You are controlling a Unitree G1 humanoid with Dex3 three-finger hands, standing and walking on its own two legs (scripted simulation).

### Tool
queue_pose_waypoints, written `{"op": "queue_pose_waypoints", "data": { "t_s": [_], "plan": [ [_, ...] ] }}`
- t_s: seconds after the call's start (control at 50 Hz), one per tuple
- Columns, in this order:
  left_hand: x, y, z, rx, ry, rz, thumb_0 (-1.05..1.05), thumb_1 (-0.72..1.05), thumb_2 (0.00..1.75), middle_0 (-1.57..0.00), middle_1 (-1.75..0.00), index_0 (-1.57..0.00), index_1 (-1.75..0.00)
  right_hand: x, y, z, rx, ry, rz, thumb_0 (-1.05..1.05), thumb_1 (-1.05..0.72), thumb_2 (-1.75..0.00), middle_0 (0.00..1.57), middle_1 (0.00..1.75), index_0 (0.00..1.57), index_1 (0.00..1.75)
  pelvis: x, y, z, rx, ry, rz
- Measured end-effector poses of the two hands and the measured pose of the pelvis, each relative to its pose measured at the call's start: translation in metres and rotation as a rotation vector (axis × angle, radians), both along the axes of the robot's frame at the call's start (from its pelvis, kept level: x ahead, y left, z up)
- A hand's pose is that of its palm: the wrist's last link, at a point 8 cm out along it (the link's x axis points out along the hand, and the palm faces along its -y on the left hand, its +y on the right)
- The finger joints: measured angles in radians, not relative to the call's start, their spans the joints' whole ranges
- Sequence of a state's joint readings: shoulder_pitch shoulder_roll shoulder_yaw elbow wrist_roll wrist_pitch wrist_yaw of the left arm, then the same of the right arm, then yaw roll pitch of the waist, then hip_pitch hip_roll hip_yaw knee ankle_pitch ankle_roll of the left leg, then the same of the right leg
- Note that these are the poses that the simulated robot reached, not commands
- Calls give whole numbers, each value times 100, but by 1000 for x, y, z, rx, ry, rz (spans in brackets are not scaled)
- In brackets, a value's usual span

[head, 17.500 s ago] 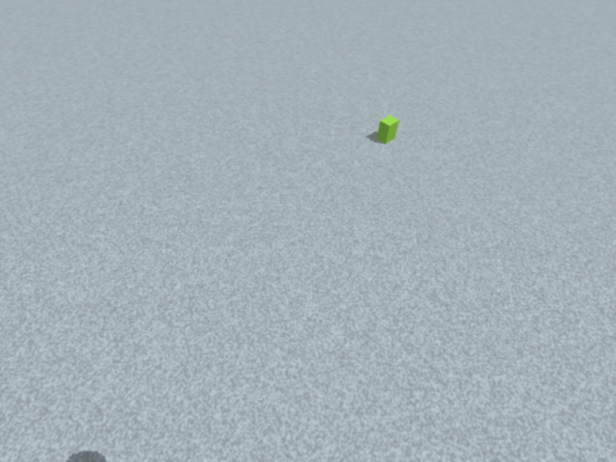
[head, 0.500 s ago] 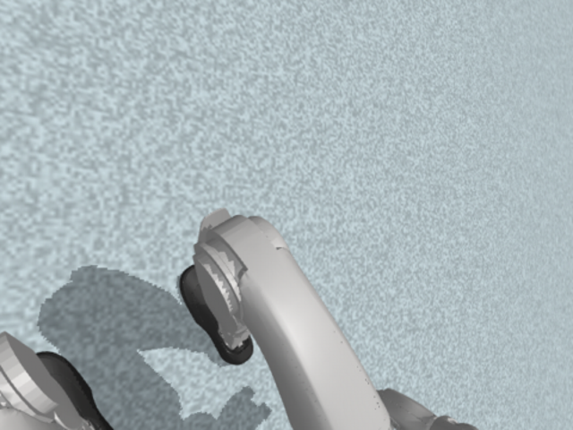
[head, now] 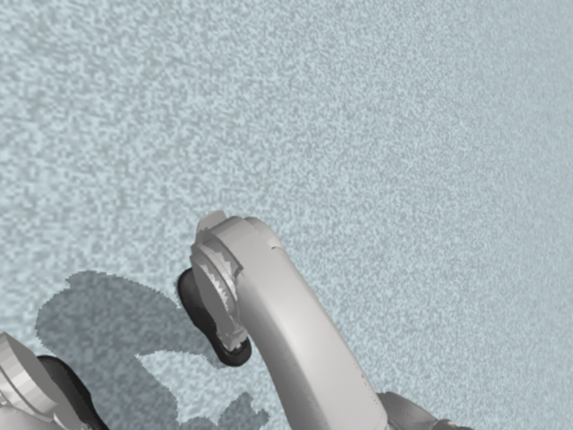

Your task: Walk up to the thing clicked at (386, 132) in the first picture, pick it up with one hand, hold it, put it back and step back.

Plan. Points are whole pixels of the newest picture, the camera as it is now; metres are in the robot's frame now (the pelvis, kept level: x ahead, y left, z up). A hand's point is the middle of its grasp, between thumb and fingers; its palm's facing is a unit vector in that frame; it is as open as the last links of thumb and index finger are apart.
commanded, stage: close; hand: left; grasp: from above
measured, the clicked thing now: out of the picture +0.47 +0.35 -0.27
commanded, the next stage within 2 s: settle in 0.96 s
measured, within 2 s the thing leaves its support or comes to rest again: leaves its support in 1.52 s
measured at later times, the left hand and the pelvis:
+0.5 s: hand out of the picture +0.46 +0.34 -0.23, palm faces -0.03 -0.41 -0.91, open 10.6 cm; pelvis +0.00 +0.00 +0.00, yaw +0 degrees
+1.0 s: hand out of the picture +0.46 +0.34 -0.23, palm faces -0.05 -0.41 -0.91, open 10.3 cm; pelvis +0.00 +0.00 +0.00, yaw +0 degrees
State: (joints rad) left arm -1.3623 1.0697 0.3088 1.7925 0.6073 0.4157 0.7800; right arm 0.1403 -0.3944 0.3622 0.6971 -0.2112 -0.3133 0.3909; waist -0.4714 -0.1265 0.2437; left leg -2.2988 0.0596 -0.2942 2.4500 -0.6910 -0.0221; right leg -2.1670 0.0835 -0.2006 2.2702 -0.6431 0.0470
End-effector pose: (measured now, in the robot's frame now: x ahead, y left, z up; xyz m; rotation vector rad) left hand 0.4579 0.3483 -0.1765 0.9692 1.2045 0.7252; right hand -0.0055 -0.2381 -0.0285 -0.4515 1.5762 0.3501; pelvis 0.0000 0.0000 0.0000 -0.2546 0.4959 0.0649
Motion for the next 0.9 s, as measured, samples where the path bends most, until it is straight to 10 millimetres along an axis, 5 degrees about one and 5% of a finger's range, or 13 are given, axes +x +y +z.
{"op": "queue_pose_waypoints", "data": {
  "t_s": [0.48, 0.9],
  "plan": [
    [2, -6, 3, 17, -7, -11, 0, -7, 77, -45, -84, -47, -83, -4, -1, 2, 11, -4, 9, 0, -91, -90, 20, 30, 20, 30, -1, -1, 1, 1, -7, 0],
    [3, -3, 7, 14, -4, -37, 0, -6, 72, -60, -72, -58, -73, -5, 1, 0, 2, -21, 0, 0, -91, -90, 20, 30, 20, 30, -3, 0, 0, -1, -13, -1]
  ]
}}
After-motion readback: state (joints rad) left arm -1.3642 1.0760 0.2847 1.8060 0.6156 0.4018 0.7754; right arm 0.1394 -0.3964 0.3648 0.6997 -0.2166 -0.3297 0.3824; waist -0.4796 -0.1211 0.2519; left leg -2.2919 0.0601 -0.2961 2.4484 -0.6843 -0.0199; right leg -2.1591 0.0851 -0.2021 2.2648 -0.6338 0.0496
